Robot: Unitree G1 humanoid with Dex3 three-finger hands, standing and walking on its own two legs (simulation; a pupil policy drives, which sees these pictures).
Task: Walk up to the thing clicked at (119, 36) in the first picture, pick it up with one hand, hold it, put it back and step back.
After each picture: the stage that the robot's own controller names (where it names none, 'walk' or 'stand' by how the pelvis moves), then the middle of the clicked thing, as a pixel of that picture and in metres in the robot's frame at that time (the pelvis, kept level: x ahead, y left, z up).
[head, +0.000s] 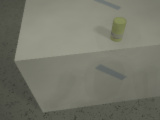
stand; (117, 29) +0.69 -0.15 -0.04
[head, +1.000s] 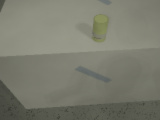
rise first; (99, 28) +0.62 -0.04 +0.00
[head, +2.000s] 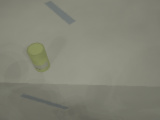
rise first; (39, 58) +0.44 +0.24 -0.02
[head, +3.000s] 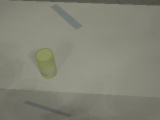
stand; (46, 64) +0.42 +0.17 -0.01
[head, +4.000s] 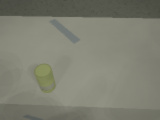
stand; (45, 78) +0.39 +0.18 -0.04
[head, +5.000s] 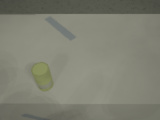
stand; (43, 77) +0.39 +0.19 -0.04
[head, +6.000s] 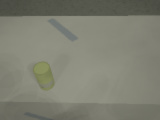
stand; (44, 76) +0.40 +0.19 -0.04
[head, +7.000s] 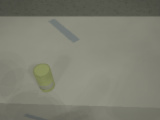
stand; (44, 78) +0.39 +0.19 -0.04
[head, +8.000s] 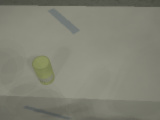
rise first; (44, 70) +0.40 +0.19 -0.04
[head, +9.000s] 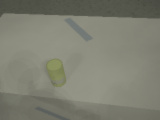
rise first; (56, 73) +0.41 +0.17 -0.04
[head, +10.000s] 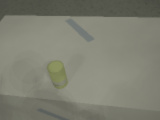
go down; (58, 75) +0.40 +0.17 -0.04
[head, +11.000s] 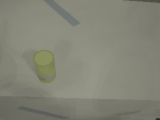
go down; (45, 67) +0.39 +0.14 +0.01
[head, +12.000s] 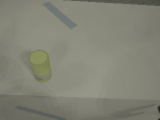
approach; (41, 66) +0.41 +0.15 +0.01
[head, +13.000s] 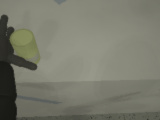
close in; (26, 49) +0.43 +0.17 +0.05
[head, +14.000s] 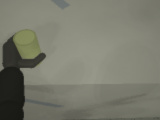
lift; (29, 49) +0.43 +0.17 +0.05
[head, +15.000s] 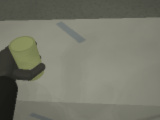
lift; (28, 59) +0.33 +0.18 +0.18
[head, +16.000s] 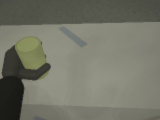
hold; (33, 59) +0.33 +0.16 +0.19
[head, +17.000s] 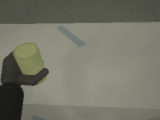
hold; (31, 65) +0.32 +0.17 +0.16
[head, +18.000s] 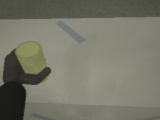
crouch; (33, 63) +0.32 +0.17 +0.16
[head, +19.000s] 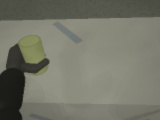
crouch; (34, 55) +0.38 +0.17 +0.14
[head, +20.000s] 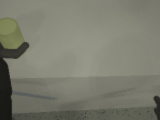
lower; (11, 38) +0.46 +0.20 +0.04
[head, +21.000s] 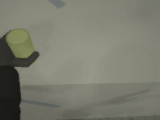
lower; (23, 48) +0.44 +0.18 +0.05
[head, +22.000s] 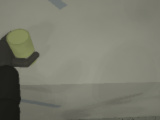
lower; (23, 48) +0.44 +0.18 +0.05
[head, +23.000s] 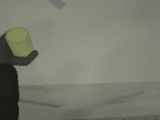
lower; (22, 47) +0.45 +0.18 +0.05
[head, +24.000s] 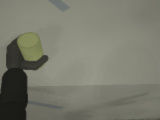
loosen; (32, 51) +0.43 +0.16 +0.04
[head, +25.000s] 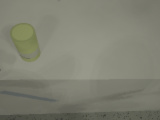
rise; (27, 43) +0.44 +0.16 +0.05
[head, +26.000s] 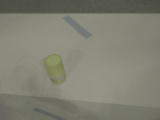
sink last; (56, 69) +0.41 +0.16 +0.01
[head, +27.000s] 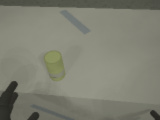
stand; (55, 66) +0.42 +0.16 +0.00
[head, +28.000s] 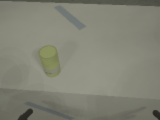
stand; (50, 61) +0.42 +0.16 +0.02
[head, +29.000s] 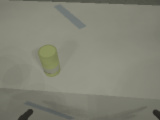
stand; (50, 61) +0.42 +0.16 +0.03
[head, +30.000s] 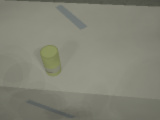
stand; (51, 61) +0.43 +0.16 +0.01
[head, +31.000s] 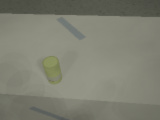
walk; (52, 70) +0.43 +0.17 -0.04
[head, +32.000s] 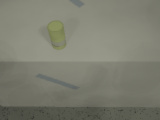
walk; (57, 35) +0.55 +0.15 -0.02
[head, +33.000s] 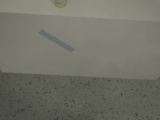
walk; out of the picture +0.83 +0.14 -0.02
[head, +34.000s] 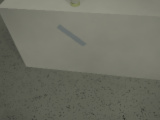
stand; out of the picture +1.04 +0.13 -0.02
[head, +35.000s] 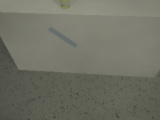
stand; out of the picture +1.05 +0.16 -0.04
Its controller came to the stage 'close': yes
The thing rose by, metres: 0.20
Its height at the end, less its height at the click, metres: +0.00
